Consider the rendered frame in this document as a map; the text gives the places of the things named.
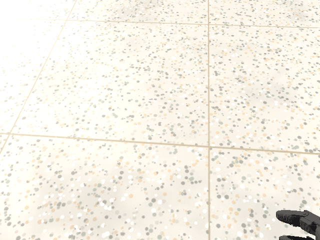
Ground right robot hand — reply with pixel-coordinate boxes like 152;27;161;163
276;210;320;240

